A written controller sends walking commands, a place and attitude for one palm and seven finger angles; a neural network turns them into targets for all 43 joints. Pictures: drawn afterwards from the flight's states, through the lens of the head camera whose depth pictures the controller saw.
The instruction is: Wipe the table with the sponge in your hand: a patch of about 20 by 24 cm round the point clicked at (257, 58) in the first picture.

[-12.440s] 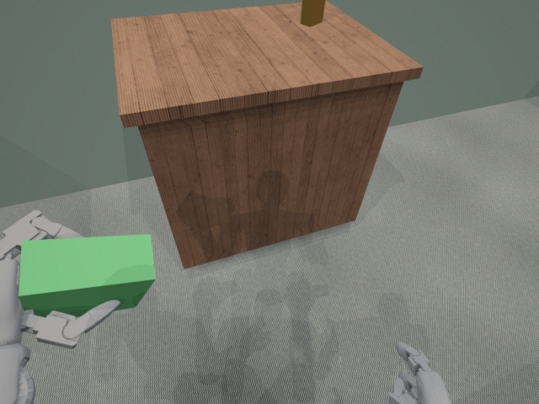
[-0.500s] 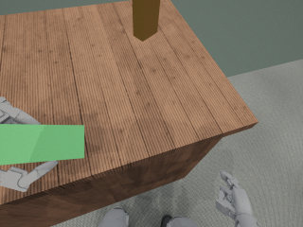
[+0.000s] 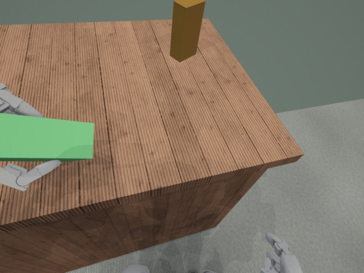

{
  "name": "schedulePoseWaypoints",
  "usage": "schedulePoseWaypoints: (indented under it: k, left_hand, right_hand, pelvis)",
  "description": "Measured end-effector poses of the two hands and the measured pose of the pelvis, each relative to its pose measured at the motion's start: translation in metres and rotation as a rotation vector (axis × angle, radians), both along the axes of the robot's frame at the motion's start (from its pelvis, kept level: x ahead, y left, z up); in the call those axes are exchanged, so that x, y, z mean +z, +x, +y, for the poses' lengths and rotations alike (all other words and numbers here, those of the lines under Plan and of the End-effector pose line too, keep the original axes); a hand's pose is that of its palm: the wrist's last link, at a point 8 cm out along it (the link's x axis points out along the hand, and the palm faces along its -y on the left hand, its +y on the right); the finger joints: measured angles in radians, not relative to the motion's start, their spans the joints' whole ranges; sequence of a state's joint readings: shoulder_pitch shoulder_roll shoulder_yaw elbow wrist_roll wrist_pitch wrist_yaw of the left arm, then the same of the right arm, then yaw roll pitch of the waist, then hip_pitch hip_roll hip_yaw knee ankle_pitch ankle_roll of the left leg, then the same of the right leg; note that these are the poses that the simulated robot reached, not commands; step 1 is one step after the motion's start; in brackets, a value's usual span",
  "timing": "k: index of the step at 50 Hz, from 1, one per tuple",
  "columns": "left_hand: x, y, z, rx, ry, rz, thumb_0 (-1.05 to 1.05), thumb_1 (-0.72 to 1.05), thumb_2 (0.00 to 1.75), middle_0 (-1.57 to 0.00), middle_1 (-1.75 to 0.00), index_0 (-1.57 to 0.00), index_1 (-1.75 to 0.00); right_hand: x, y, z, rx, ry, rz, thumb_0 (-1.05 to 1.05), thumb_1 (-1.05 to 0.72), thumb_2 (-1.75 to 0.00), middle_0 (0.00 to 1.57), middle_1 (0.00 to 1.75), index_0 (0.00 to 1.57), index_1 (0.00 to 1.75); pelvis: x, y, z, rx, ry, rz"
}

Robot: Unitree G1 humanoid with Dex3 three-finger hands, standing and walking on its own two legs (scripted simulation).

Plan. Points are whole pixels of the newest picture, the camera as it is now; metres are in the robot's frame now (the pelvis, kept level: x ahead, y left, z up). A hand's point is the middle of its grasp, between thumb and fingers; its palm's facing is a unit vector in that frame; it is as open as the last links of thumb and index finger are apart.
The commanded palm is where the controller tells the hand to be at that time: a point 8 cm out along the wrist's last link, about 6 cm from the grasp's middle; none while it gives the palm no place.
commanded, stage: come to a stop and stand still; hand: left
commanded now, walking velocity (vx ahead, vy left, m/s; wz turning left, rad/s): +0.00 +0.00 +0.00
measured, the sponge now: (54, 143) +0.26 +0.25 +0.17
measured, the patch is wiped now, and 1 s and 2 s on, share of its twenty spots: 0.00 0.00 0.00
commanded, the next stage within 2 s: look again from close up in 0.74 s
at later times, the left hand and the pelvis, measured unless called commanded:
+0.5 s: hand (41, 133) +0.27 +0.28 +0.16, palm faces +0.40 -0.84 -0.37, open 9.7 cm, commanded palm +0.20 +0.31 +0.19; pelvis +0.04 +0.03 +0.01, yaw +0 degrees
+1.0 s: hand (39, 137) +0.27 +0.28 +0.16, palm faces +0.40 -0.84 -0.37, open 9.7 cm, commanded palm +0.20 +0.31 +0.19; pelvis +0.05 +0.03 +0.01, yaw +1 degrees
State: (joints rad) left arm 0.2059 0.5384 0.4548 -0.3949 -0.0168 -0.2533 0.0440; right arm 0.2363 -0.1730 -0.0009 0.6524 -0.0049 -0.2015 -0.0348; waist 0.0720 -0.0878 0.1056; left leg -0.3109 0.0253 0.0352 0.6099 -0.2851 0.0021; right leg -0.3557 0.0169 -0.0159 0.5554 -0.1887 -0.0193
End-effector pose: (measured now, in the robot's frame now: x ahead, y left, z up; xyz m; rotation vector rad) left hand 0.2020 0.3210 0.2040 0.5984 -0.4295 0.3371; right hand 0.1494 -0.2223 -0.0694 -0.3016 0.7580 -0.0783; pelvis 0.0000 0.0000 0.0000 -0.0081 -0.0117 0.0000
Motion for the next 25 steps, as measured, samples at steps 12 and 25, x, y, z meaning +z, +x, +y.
schedulePoseWaypoints:
  k: [12,25]
  left_hand:
    - [-0.032,0.008,-0.027,-0.074,-0.155,0.171,-0.01,-0.45,1.01,-0.79,-1.34,-0.78,-1.34]
    - [-0.027,0.03,0.0,0.032,-0.179,0.124,-0.01,-0.45,1.01,-0.79,-1.34,-0.78,-1.34]
  right_hand:
    - [0.005,0.021,0.028,-0.032,0.113,-0.106,0.01,-0.9,-0.9,0.2,0.3,0.2,0.3]
    - [0.013,0.061,0.034,0.002,0.08,-0.085,0.01,-0.9,-0.9,0.2,0.3,0.2,0.3]
  pelvis:
    - [0.003,0.018,0.023,-0.039,-0.003,0.005]
    - [0.008,0.043,0.03,-0.008,-0.015,0.003]
